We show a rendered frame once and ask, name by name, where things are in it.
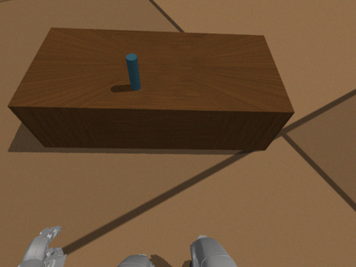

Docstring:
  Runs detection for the can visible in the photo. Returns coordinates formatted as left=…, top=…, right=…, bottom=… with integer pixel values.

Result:
left=126, top=53, right=141, bottom=91

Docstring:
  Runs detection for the left robot hand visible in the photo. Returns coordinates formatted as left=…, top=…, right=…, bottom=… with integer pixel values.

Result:
left=22, top=226, right=67, bottom=267

